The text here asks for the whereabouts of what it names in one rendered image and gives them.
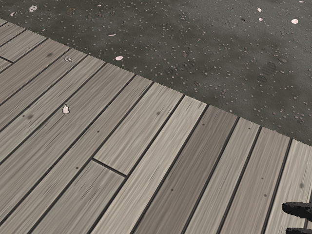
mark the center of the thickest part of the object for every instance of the robot right hand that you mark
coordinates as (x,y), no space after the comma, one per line
(301,210)

